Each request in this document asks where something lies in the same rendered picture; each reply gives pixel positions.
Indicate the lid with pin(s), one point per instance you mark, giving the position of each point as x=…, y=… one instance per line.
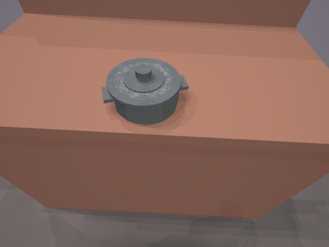
x=128, y=90

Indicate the pot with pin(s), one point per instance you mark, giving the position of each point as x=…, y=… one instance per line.
x=146, y=116

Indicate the table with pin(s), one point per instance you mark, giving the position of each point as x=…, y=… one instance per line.
x=251, y=131

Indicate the knob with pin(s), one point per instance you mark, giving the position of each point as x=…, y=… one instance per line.
x=143, y=72

